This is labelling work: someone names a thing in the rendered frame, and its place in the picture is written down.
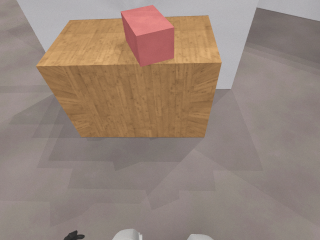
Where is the robot left hand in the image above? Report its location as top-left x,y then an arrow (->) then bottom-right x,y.
64,230 -> 85,240

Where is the pedestal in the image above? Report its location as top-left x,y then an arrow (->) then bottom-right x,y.
36,15 -> 222,138

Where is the robot left thigh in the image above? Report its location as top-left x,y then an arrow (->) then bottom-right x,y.
112,229 -> 143,240

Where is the carton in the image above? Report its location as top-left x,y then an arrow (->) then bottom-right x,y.
121,5 -> 175,67

